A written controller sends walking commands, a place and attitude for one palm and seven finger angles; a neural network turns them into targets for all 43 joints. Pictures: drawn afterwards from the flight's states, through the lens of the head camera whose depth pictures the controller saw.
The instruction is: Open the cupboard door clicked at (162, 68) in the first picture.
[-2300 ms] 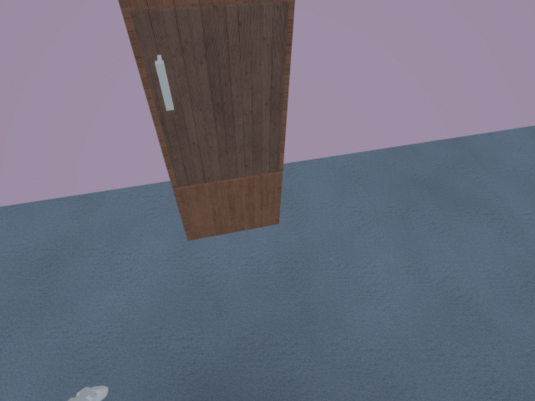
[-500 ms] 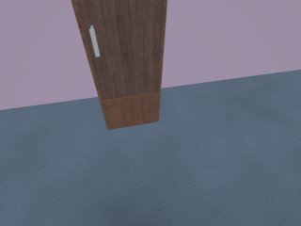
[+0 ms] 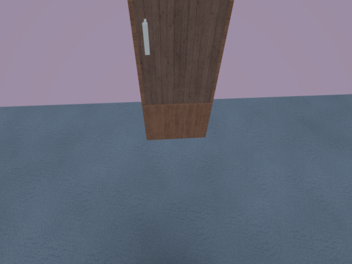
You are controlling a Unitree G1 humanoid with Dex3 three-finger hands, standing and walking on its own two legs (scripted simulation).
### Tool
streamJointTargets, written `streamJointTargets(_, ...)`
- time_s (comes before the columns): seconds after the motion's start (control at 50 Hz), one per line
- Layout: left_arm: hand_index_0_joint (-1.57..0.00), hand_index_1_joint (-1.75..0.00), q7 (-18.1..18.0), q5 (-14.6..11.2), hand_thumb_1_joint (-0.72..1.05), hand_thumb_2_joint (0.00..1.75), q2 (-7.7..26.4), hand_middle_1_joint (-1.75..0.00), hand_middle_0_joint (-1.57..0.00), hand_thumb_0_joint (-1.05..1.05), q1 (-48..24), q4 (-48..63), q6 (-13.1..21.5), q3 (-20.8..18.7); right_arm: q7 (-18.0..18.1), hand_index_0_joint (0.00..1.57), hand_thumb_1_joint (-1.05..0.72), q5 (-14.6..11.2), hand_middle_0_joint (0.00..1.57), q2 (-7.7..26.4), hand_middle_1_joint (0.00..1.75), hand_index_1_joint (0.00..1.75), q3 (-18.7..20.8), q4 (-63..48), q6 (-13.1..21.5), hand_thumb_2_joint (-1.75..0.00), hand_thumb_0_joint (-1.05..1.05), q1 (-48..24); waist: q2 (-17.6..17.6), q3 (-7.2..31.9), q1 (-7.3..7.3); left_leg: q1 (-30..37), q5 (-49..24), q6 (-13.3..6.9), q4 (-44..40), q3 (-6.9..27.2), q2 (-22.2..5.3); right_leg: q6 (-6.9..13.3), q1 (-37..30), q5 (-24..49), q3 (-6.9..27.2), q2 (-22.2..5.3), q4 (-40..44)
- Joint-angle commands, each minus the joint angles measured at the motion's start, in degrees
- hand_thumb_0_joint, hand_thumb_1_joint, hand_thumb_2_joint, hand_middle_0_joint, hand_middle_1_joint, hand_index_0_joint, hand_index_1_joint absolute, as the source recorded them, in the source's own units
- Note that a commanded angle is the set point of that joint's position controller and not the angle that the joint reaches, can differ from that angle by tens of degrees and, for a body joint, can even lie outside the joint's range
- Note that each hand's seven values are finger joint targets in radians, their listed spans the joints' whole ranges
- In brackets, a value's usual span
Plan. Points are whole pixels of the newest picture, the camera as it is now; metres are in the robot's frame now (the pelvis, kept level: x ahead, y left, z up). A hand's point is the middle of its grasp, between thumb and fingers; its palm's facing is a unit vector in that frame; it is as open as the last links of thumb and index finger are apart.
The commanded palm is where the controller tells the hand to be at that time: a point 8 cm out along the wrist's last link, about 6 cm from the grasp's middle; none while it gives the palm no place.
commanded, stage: take the last steps up to it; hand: left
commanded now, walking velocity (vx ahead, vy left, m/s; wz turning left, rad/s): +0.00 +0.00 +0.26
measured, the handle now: (146, 37) +0.98 +0.16 +0.02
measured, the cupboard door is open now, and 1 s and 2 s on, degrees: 0 0 0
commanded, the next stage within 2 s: come to a stop and stand still in 1.38 s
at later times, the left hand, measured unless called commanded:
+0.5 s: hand out of the picture -0.08 +0.13 -0.18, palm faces +0.21 -0.97 -0.11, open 7.4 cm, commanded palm none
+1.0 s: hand (130, 199) +0.33 +0.15 -0.19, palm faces +0.01 -0.97 -0.22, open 7.4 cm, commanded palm none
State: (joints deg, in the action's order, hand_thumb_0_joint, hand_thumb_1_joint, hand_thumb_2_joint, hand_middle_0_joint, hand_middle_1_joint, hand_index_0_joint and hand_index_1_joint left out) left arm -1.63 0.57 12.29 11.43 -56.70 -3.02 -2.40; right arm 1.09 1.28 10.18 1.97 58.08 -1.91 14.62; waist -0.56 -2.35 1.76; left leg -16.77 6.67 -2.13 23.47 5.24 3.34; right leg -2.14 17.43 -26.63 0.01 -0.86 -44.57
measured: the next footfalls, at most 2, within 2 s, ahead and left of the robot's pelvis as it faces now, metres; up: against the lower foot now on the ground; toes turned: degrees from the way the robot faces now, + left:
right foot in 0.08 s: +0.01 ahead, -0.13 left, +0.00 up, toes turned +1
left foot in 0.50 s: +0.07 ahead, +0.13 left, +0.00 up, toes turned +12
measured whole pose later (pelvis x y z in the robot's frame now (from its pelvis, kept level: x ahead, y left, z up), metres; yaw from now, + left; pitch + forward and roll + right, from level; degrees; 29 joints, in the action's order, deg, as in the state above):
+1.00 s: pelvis +0.23 -0.04 -0.03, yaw +1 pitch -1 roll +0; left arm 1.4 1.5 11.5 7.2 -57.3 3.1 -4.2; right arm 1.0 1.3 6.2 2.3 68.2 1.5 27.5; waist -0.8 -4.7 2.7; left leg -1.2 31.0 2.9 42.2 -7.9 -8.9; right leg 2.4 27.2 -9.6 -7.4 -3.8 -38.4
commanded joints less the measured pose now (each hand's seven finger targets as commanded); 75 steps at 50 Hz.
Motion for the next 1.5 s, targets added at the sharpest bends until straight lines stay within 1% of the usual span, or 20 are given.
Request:
streamJointTargets(0.0,-0.20,-0.30,-0.3,-0.2,0.90,0.90,3.1,-0.30,-0.20,0.00,6.5,1.7,1.5,-0.7,0.1,0.20,-0.90,-0.1,0.20,11.1,0.30,0.30,3.0,-2.6,0.6,-0.90,0.00,1.0,-7.3,5.7,-2.10,3.2,1.9,-5.5,-7.0,15.6,-11.6,0.4,-6.8,7.3,-1.4,1.2,15.3)
streamJointTargets(0.04,-0.20,-0.30,-0.8,0.3,0.90,0.90,5.8,-0.30,-0.20,0.00,9.6,0.6,2.1,-1.1,-0.4,0.20,-0.90,-0.8,0.20,8.1,0.30,0.30,2.7,-2.8,0.3,-0.90,0.00,0.8,-0.4,4.6,-2.97,-7.0,11.4,-0.5,-1.5,9.5,-6.1,2.0,-17.4,11.4,2.2,-3.8,26.5)
streamJointTargets(0.08,-0.20,-0.30,-0.8,0.9,0.90,0.90,11.0,-0.30,-0.20,0.00,7.7,2.1,2.6,-1.8,-0.4,0.20,-0.90,-0.2,0.20,5.6,0.30,0.30,2.5,-4.5,0.1,-0.90,0.00,-1.1,15.1,-1.1,-3.69,-14.5,20.0,3.4,20.3,-1.4,0.1,10.2,-6.8,-9.5,22.7,-22.3,38.8)
streamJointTargets(0.18,-0.20,-0.30,-0.1,0.6,0.90,0.90,4.8,-0.30,-0.20,0.00,6.1,0.9,4.9,-0.4,-2.0,0.20,-0.90,0.8,0.20,5.1,0.30,0.30,3.0,-0.5,0.1,-0.90,0.00,4.1,8.5,-6.5,0.14,-15.8,9.2,2.8,37.5,-4.9,-4.4,7.7,-2.5,-3.3,9.9,-12.4,37.5)
streamJointTargets(0.32,-0.20,-0.30,0.3,1.4,0.90,0.90,4.2,-0.30,-0.20,0.00,17.8,-3.8,6.2,-0.6,-2.0,0.20,-0.90,0.6,0.20,3.5,0.30,0.30,2.2,-3.0,2.1,-0.90,0.00,-4.8,9.1,-6.3,-4.61,-18.4,12.4,3.6,25.6,-8.9,-8.4,11.6,-12.4,4.0,10.7,-14.4,35.8)
streamJointTargets(0.44,-0.20,-0.30,0.8,0.7,0.90,0.90,3.8,-0.30,-0.20,0.00,16.5,-6.3,5.6,-1.0,-1.0,0.20,-0.90,0.0,0.20,1.9,0.30,0.30,1.3,0.7,4.4,-0.90,0.00,3.2,5.3,-0.9,-0.74,8.3,6.8,2.5,2.6,-14.5,-5.4,8.7,-3.5,13.7,3.5,-9.0,23.9)
streamJointTargets(0.46,-0.20,-0.30,1.0,0.4,0.90,0.90,1.5,-0.30,-0.20,0.00,16.7,-6.4,5.6,-0.6,-0.3,0.20,-0.90,-0.1,0.20,5.0,0.30,0.30,2.0,3.2,5.1,-0.90,0.00,9.8,-2.0,3.0,2.11,20.1,7.5,1.2,-1.3,-8.6,-9.9,6.6,2.4,14.7,0.5,-6.2,13.0)
streamJointTargets(0.48,-0.20,-0.30,1.5,0.2,0.90,0.90,-1.6,-0.30,-0.20,0.00,17.2,-5.5,5.6,-0.1,0.3,0.20,-0.90,0.3,0.20,11.6,0.30,0.30,3.6,4.9,5.3,-0.90,0.00,16.6,-17.3,7.1,3.91,29.0,11.1,-2.9,-5.6,10.8,-24.9,3.4,14.1,2.5,-5.5,-0.9,-2.4)
streamJointTargets(0.5,-0.20,-0.30,1.4,0.9,0.90,0.90,-0.2,-0.30,-0.20,0.00,13.4,-3.2,5.3,-0.1,0.8,0.20,-0.90,0.3,0.20,14.0,0.30,0.30,3.9,5.1,4.7,-0.90,0.00,19.6,-15.3,4.6,5.04,26.7,12.8,-6.6,-11.2,18.4,-31.7,3.0,20.0,-5.9,-4.0,0.0,-12.7)
streamJointTargets(0.64,-0.20,-0.30,3.1,1.6,0.90,0.90,-2.9,-0.30,-0.20,0.00,12.1,-5.8,3.1,-1.1,1.7,0.20,-0.90,0.0,0.20,4.2,0.30,0.30,1.0,4.4,6.5,-0.90,0.00,10.4,-6.0,-4.9,-1.38,11.4,-8.9,-3.3,-11.5,-6.1,-21.6,0.9,19.3,12.9,-1.8,-5.2,-22.4)
streamJointTargets(0.82,-0.20,-0.30,4.0,0.7,0.90,0.90,-1.4,-0.30,-0.20,0.00,-3.0,0.9,3.1,-1.2,1.3,0.20,-0.90,0.6,0.20,5.5,0.30,0.30,1.6,5.9,6.2,-0.90,0.00,13.0,-7.9,-10.7,0.25,9.4,-9.5,-4.3,-12.3,-10.5,-21.5,1.3,16.2,17.8,-6.2,-6.0,1.5)
streamJointTargets(0.88,-0.20,-0.30,3.7,0.6,0.90,0.90,0.7,-0.30,-0.20,0.00,0.4,-0.2,3.9,-1.8,1.0,0.20,-0.90,0.6,0.20,7.7,0.30,0.30,2.6,6.1,5.8,-0.90,0.00,11.9,-6.4,-6.8,-1.90,9.8,-18.8,-3.7,-5.2,-11.1,-22.2,3.3,5.2,15.3,-8.2,-2.9,6.1)
streamJointTargets(0.92,-0.20,-0.30,3.2,1.0,0.90,0.90,3.7,-0.30,-0.20,0.00,14.0,-4.2,5.4,-3.0,0.7,0.20,-0.90,0.2,0.20,7.9,0.30,0.30,2.7,6.0,5.6,-0.90,0.00,10.6,-1.4,2.3,-8.30,7.7,-22.3,-0.8,13.5,-14.4,-18.1,4.5,-13.2,17.5,-9.4,-0.3,13.1)
streamJointTargets(0.96,-0.20,-0.30,1.8,0.8,0.90,0.90,14.9,-0.30,-0.20,0.00,23.5,-6.9,6.4,-5.4,-0.3,0.20,-0.90,-1.0,0.20,1.5,0.30,0.30,1.4,3.4,5.4,-0.90,0.00,14.9,22.3,16.1,-9.09,-12.9,26.6,2.0,49.5,-12.0,-5.0,11.8,-30.9,17.7,26.0,-23.6,24.8)
streamJointTargets(1.02,-0.20,-0.30,1.0,0.3,0.90,0.90,9.0,-0.30,-0.20,0.00,9.3,-3.0,5.9,-3.6,-0.5,0.20,-0.90,-0.8,0.20,1.4,0.30,0.30,1.9,2.3,4.7,-0.90,0.00,6.9,7.2,4.5,-5.62,-17.1,16.9,0.5,57.2,-5.2,-11.7,12.6,-12.6,3.3,18.8,-21.4,30.6)
streamJointTargets(1.1,-0.20,-0.30,0.7,0.9,0.90,0.90,2.7,-0.30,-0.20,0.00,3.2,-2.3,7.0,-1.3,-0.9,0.20,-0.90,0.4,0.20,-0.6,0.30,0.30,1.6,3.4,2.8,-0.90,0.00,9.9,5.3,-0.2,0.39,-9.6,11.0,1.8,46.0,-6.9,-12.7,9.6,2.5,11.8,2.4,-15.6,33.5)
streamJointTargets(1.34,-0.20,-0.30,1.1,0.5,0.90,0.90,3.9,-0.30,-0.20,0.00,8.4,-5.0,6.5,-1.5,-1.5,0.20,-0.90,0.2,0.20,1.1,0.30,0.30,1.1,0.8,4.7,-0.90,0.00,4.2,0.8,-0.3,0.41,5.8,4.3,2.3,6.7,-13.5,-7.9,9.5,-1.8,14.6,-1.9,-11.6,24.2)
streamJointTargets(1.36,-0.20,-0.30,1.3,0.2,0.90,0.90,2.2,-0.30,-0.20,0.00,9.5,-5.0,6.4,-1.1,-1.2,0.20,-0.90,0.4,0.20,3.4,0.30,0.30,1.5,2.0,5.2,-0.90,0.00,7.6,-4.8,1.8,1.59,12.9,4.1,1.2,2.9,-9.5,-10.1,7.6,1.4,15.4,-4.0,-8.5,15.5)
streamJointTargets(1.4,-0.20,-0.30,1.7,0.3,0.90,0.90,-0.4,-0.30,-0.20,0.00,8.3,-2.2,6.4,-0.5,-0.2,0.20,-0.90,0.7,0.20,11.6,0.30,0.30,3.0,3.0,4.9,-0.90,0.00,15.0,-19.0,2.3,3.47,19.9,0.5,-9.1,-9.5,17.2,-29.5,3.3,17.1,-7.4,-8.3,0.4,-11.6)
streamJointTargets(1.48,-0.20,-0.30,1.8,0.8,0.90,0.90,-0.6,-0.30,-0.20,0.00,6.9,-4.4,5.5,-0.6,1.0,0.20,-0.90,0.0,0.20,4.1,0.30,0.30,0.5,1.4,5.6,-0.90,0.00,4.7,-3.8,-2.8,-1.08,8.6,-15.8,-7.3,-9.6,2.7,-23.8,2.0,15.0,3.3,-1.4,-5.6,-17.9)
